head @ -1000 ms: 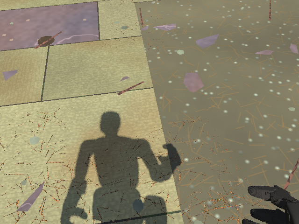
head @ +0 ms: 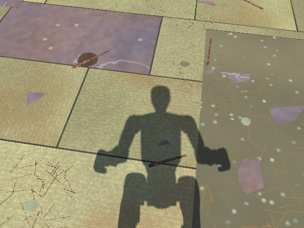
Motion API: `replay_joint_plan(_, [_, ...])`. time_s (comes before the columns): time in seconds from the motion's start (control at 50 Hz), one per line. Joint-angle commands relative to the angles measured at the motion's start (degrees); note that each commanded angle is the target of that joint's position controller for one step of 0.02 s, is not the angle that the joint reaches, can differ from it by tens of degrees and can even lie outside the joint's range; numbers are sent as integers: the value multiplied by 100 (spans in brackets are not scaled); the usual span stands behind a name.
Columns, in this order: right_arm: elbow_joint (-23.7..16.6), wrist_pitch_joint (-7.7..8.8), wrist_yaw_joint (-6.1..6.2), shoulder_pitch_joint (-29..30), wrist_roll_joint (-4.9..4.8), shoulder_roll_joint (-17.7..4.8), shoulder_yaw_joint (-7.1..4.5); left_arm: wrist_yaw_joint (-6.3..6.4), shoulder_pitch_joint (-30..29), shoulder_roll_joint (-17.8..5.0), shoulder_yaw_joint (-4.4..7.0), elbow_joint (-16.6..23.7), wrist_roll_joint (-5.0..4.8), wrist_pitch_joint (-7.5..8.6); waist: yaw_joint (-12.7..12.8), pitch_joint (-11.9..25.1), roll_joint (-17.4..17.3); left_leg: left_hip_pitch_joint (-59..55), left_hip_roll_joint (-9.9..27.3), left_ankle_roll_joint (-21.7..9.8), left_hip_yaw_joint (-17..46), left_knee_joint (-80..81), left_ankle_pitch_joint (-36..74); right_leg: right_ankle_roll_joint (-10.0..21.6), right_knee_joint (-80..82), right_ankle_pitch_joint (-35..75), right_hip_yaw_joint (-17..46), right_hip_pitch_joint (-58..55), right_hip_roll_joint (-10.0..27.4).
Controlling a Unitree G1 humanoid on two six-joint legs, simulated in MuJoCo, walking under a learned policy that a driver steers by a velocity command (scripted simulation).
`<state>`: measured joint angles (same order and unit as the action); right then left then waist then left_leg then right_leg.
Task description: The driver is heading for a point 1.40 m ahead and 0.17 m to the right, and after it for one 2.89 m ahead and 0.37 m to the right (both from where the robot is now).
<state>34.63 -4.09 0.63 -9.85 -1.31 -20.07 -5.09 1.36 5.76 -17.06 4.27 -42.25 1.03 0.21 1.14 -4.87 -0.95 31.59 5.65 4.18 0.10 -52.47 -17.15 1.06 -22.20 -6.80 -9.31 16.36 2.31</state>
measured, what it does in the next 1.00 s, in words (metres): steps on the spot, turning right: left foot, then right foot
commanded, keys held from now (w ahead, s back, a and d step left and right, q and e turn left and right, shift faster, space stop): q+shift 0.02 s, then shift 0.24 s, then e+shift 0.60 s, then shift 0.14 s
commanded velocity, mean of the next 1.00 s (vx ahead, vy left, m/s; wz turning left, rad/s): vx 0.01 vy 0.00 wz -0.24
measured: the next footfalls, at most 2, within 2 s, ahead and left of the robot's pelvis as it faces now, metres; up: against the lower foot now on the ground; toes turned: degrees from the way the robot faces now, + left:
left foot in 0.10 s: +0.07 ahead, +0.14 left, +0.00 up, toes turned +8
right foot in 0.58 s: +0.05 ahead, -0.08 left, +0.00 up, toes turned -4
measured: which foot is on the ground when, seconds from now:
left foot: up 0.00-0.08, down 0.10-0.58, up 0.60-1.00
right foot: down 0.00-0.10, up 0.12-0.56, down 0.58-1.00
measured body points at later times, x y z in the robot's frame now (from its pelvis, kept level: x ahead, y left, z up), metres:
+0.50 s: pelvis +0.04 +0.04 -0.01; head +0.05 +0.04 +0.44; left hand +0.12 +0.32 -0.12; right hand +0.25 -0.19 -0.09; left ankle +0.03 +0.14 -0.74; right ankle +0.03 -0.09 -0.71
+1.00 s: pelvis +0.06 +0.01 +0.00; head +0.09 -0.02 +0.45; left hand +0.32 +0.24 -0.07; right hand +0.13 -0.31 -0.10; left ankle +0.14 +0.14 -0.71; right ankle +0.01 -0.08 -0.74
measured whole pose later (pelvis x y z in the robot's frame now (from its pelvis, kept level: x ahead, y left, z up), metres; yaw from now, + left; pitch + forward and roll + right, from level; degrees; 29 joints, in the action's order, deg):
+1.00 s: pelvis +0.06 +0.01 +0.00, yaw -21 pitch +3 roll +2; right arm 40.9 0.6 0.9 -4.8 -0.2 -17.5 -5.2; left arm 2.3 8.6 -18.9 4.7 -36.1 -0.8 -3.2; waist 0.6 -1.8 -0.7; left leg 25.3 -3.5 5.1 6.4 -41.0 -17.8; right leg 2.6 -29.4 -15.4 15.6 15.0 -6.7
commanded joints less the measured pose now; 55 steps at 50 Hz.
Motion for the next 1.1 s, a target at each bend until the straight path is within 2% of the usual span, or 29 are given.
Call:
replay_joint_plan(0.02, [-364,-35,-124,-266,-4,-399,-91,-65,-464,-960,260,434,-111,112,-190,1088,845,-930,-6,-222,-219,689,151,1050,579,928,689,-581,1615])
replay_joint_plan(0.06, [-390,-66,-168,-263,45,-389,-109,-118,-342,-1016,278,326,-236,112,-278,1079,737,-1430,-200,-439,-342,1654,279,816,153,818,587,-612,1596])
replay_joint_plan(0.08, [-304,-60,-142,-439,80,-436,-147,-135,-209,-917,254,238,-293,101,-349,1105,575,-1917,-391,-604,-355,2207,616,564,-268,528,430,-429,1427])
replay_joint_plan(0.1, [-209,-41,-70,-739,104,-738,-246,-174,150,-676,188,79,-252,77,-372,1072,-84,-2697,-198,-880,187,2828,1690,118,-1116,-146,85,210,1043])
replay_joint_plan(0.12, [-348,-3,52,-812,135,-1446,-361,-221,331,-372,63,267,80,47,-111,1067,-1980,-3584,1454,-1677,2328,2897,3874,-524,-3088,-3001,-349,1974,211])
replay_joint_plan(0.14, [-505,129,13,-693,350,-1426,-316,-129,-164,-632,142,390,56,28,-527,1370,-1530,-2881,1850,-2460,2775,3154,3579,-583,-4193,-3233,700,2327,-89])
replay_joint_plan(0.16, [-435,239,-26,-552,372,-1167,-235,-65,-376,-808,198,392,-111,-20,-526,1215,-939,-2634,1474,-2247,2128,3239,3111,-474,-4514,-2732,948,2289,26])
replay_joint_plan(0.18, [-390,307,-19,-237,281,-978,-185,-10,-243,-733,196,327,-161,-54,-318,1081,-776,-2503,1138,-1911,1735,3225,2668,-397,-4398,-2250,1024,2308,78])
replay_joint_plan(0.22, [-420,315,29,210,167,-657,-44,61,32,-752,215,129,-57,-118,-105,1121,-703,-2294,854,-1657,1319,3158,2830,-483,-4475,-1655,1010,1998,66])
replay_joint_plan(0.26, [-419,331,64,282,219,-479,48,41,227,-696,201,65,-101,-124,-17,1260,-680,-2216,748,-1692,1142,3186,3023,-548,-4459,-1352,1005,1649,-9])
replay_joint_plan(0.32, [-228,399,80,474,286,113,262,-34,401,-272,3,-128,-141,-152,3,1265,-605,-2209,602,-1530,604,3217,2390,-575,-2904,-996,1092,919,227])
replay_joint_plan(0.34, [-123,412,76,412,324,76,254,-71,300,-205,-50,-115,-141,-160,-104,1168,-690,-2098,631,-1543,551,3269,2115,-573,-2501,-998,1048,634,230])
replay_joint_plan(0.4, [117,341,82,184,312,-580,32,-121,73,-699,47,134,-220,-191,-335,759,-850,-2078,993,-1794,862,3328,1705,-497,-2358,-1541,785,706,64])
replay_joint_plan(0.42, [148,307,98,174,275,-641,-3,-129,84,-766,70,184,-246,-195,-353,674,-794,-2184,1139,-1844,982,3309,1800,-454,-2390,-1688,779,862,82])
replay_joint_plan(0.5, [200,255,178,343,182,-552,-59,-192,323,-541,62,223,-261,-233,-252,728,-612,-2569,1407,-1799,912,3007,2804,-286,-2235,-1904,669,924,138])
replay_joint_plan(0.56, [222,215,227,633,88,-503,-116,-257,767,-453,104,134,-269,-254,57,890,-531,-2376,1167,-1344,294,2430,2685,2,-983,-899,422,135,-70])
replay_joint_plan(0.58, [313,215,224,443,67,-385,-124,-225,906,-640,181,132,-227,-249,75,858,-112,-1995,815,-896,-113,1782,1842,263,-287,76,900,-310,3])
replay_joint_plan(0.6, [99,243,204,526,266,-89,-63,-110,1045,-1448,400,210,-185,-212,-92,867,1537,-540,-30,-230,-817,181,128,940,-15,2459,2911,-1169,1258])
replay_joint_plan(0.62, [-216,300,210,1322,323,6,-6,-142,1239,-1560,405,288,-28,-130,315,880,1889,786,-981,7,-175,-973,-2174,1981,256,3307,4210,-1572,1896])
replay_joint_plan(0.64, [-189,347,191,1317,267,-89,-44,-161,1218,-1423,368,344,56,-9,317,1087,1081,985,-828,-52,453,-1611,-2148,2023,287,2890,4000,-1703,1830])
replay_joint_plan(0.66, [-93,364,181,1170,181,-147,-80,-129,901,-1304,359,397,-40,66,90,1011,706,1085,-709,-111,610,-1680,-1601,1692,183,2592,3539,-1747,1468])
replay_joint_plan(0.68, [16,373,210,1019,183,-181,-108,-80,609,-1166,334,465,-191,57,-48,935,468,1161,-637,-98,619,-1473,-1179,1399,123,2410,3229,-1696,1229])
replay_joint_plan(0.7, [50,379,244,977,218,-267,-141,-13,435,-1027,287,539,-296,15,-97,954,512,1068,-577,-59,662,-1269,-854,1247,124,2318,3092,-1645,1100])
replay_joint_plan(0.72, [47,401,227,957,212,-197,-134,40,446,-969,265,585,-317,-43,-120,1025,600,863,-664,5,628,-1232,-623,1198,108,2397,3041,-1547,948])
replay_joint_plan(0.84, [86,498,151,979,126,-58,-92,165,589,-1161,350,780,-268,-209,-44,1047,789,432,-993,179,707,260,-65,1062,8,1699,3335,-1383,603])
replay_joint_plan(1.02, [167,636,-52,679,99,-258,-118,71,238,-983,204,1006,-169,-313,58,1054,1150,-914,-815,-61,491,1715,-50,993,-520,2125,3851,-921,580])
replay_joint_plan(1.06, [242,692,-87,408,132,-235,-124,72,83,-884,142,1030,-220,-309,-167,953,1016,-1742,-708,-255,438,2991,1189,727,-646,1379,3811,-635,315])
replay_joint_plan(1.08, [187,701,-66,406,223,-408,-137,65,323,-693,81,999,-130,-274,-58,1031,554,-2278,-135,-460,1040,3194,2025,453,-966,322,3561,-350,20])
replay_joint_plan(1.1, [71,675,-31,519,319,-745,-159,46,800,-504,14,954,5,-223,298,1054,-784,-2674,849,-1011,2093,3218,3662,104,-1927,-2014,2775,182,-766])
Velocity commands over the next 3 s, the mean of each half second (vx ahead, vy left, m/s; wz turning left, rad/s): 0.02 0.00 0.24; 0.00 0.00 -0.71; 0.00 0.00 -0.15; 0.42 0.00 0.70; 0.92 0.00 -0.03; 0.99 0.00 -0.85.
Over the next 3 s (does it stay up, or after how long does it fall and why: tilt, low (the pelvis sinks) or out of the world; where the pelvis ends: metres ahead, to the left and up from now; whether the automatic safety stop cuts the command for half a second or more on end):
stays up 1.06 0.06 -0.02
